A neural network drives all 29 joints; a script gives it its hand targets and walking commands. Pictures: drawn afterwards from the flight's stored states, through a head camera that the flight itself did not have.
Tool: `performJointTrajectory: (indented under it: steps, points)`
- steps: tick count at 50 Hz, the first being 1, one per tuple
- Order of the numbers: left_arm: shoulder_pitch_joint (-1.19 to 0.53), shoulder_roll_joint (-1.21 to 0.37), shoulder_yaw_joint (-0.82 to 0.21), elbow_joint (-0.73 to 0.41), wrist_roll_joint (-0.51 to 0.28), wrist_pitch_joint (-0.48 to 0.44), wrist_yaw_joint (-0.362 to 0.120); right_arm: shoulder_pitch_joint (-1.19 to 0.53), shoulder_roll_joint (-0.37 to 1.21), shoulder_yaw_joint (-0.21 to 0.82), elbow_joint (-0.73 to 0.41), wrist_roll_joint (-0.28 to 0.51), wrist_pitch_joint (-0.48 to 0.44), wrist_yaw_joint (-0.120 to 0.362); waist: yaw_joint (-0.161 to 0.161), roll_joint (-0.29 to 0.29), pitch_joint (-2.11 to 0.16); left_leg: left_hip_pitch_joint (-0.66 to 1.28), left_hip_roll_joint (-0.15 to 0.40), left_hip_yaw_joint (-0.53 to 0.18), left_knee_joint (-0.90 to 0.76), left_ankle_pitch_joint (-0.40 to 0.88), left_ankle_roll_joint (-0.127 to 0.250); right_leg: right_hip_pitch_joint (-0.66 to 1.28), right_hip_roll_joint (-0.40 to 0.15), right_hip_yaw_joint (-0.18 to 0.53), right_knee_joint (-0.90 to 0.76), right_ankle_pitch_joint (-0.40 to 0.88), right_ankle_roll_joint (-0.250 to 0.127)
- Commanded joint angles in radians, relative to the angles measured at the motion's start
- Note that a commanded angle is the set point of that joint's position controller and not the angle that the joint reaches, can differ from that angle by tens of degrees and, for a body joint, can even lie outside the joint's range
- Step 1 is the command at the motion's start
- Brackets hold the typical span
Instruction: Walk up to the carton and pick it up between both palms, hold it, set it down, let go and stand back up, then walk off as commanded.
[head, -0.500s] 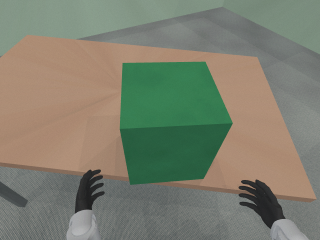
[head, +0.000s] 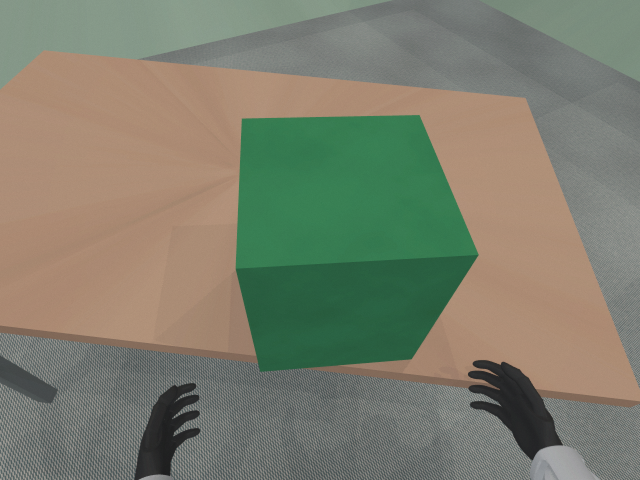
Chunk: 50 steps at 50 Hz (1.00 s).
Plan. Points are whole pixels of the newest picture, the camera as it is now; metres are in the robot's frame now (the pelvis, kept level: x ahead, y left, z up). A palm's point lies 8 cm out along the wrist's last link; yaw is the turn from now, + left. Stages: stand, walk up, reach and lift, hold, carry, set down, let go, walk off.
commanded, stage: set down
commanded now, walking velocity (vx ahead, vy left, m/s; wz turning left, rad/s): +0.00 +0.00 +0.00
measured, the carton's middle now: (335, 251) +0.40 +0.05 +0.04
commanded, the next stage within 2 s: let go in 0.52 s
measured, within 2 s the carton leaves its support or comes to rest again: neither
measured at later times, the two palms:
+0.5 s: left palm (162, 456) +0.15 +0.23 -0.07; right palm (529, 431) +0.22 -0.21 -0.03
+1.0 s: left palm (168, 455) +0.15 +0.23 -0.09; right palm (525, 433) +0.21 -0.20 -0.03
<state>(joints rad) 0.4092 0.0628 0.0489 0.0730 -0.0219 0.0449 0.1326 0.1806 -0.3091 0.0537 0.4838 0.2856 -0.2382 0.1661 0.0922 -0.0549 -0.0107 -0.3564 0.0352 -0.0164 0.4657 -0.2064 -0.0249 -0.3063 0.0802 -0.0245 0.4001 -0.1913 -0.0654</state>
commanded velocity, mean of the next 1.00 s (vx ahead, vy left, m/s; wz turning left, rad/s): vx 0.00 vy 0.00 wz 0.00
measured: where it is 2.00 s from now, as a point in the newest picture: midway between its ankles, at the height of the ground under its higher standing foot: outside the picture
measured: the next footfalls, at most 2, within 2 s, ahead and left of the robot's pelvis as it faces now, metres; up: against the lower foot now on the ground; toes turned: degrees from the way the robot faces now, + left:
none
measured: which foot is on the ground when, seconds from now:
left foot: down 0.00-1.00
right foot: down 0.00-1.00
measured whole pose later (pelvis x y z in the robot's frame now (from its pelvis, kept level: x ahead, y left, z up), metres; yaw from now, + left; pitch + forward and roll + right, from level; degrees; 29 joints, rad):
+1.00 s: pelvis +0.01 +0.00 +0.00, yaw +0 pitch +3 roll -1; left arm 0.23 0.15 0.05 0.37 0.00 0.16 0.03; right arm 0.18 -0.23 0.02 0.55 0.15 -0.29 0.09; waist 0.08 -0.09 0.02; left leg -0.29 0.03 -0.02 0.47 -0.23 -0.02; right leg -0.24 0.07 -0.02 0.40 -0.21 -0.06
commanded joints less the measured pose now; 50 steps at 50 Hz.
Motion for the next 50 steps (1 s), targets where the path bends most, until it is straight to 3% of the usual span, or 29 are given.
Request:
performJointTrajectory:
  steps: [1,5,9,15,23,34,50]
  points:
    - [-0.131,0.176,-0.019,-0.128,0.003,-0.045,-0.01,0.055,-0.039,-0.094,-0.008,-0.098,-0.024,-0.047,-0.143,-0.026,-0.15,0.166,-0.051,0.019,-0.122,0.075,0.022,0.181,-0.138,0.146,-0.097,0.047,0.05]
    - [-0.155,0.185,-0.013,-0.07,-0.002,-0.025,-0.024,0.046,-0.02,-0.096,0.015,-0.122,-0.002,-0.055,-0.148,-0.034,-0.115,0.155,-0.048,0.023,-0.124,0.025,0.029,0.16,-0.15,0.161,-0.112,-0.051,0.052]
    - [-0.155,0.188,-0.009,-0.005,0.0,-0.008,-0.046,0.056,-0.01,-0.088,0.052,-0.141,0.008,-0.068,-0.15,-0.035,-0.098,0.16,-0.048,0.028,-0.123,0.027,0.027,0.171,-0.153,0.16,-0.11,-0.033,0.058]
    - [-0.161,0.199,-0.01,0.033,0.016,-0.001,-0.063,0.065,-0.011,-0.085,0.117,-0.148,0.001,-0.084,-0.146,0.019,-0.111,0.204,-0.045,0.026,-0.113,0.08,0.013,0.18,-0.132,0.128,-0.089,0.057,0.057]
    - [-0.201,0.205,-0.032,0.035,0.033,0.005,-0.057,0.047,0.003,-0.103,0.195,-0.162,-0.001,-0.092,-0.156,0.095,-0.117,0.264,-0.033,0.03,-0.096,0.092,0.001,0.136,-0.117,0.101,-0.085,0.03,0.036]
    - [-0.251,0.219,-0.053,0.122,0.028,0.044,-0.085,0.028,0.037,-0.107,0.268,-0.221,0.034,-0.124,-0.177,0.1,-0.047,0.284,-0.03,0.047,-0.102,0.011,0.008,0.098,-0.131,0.099,-0.109,-0.072,0.036]
    - [-0.283,0.235,-0.048,0.198,0.048,0.075,-0.113,0.003,0.05,-0.121,0.351,-0.267,0.055,-0.155,-0.177,0.137,0.015,0.325,-0.024,0.052,-0.095,0.014,0.002,0.098,-0.132,0.078,-0.111,-0.059,0.035]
